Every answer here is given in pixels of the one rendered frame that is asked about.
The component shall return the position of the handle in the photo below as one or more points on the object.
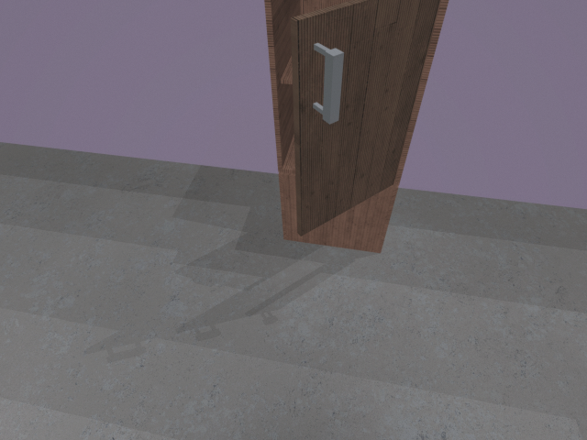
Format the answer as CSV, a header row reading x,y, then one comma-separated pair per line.
x,y
332,83

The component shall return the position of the cupboard door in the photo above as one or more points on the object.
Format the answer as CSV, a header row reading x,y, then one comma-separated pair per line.
x,y
385,43

